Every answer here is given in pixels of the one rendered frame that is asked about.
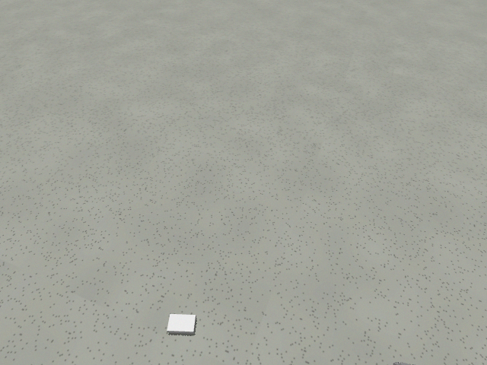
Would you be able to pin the small box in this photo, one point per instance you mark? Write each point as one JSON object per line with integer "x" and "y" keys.
{"x": 180, "y": 323}

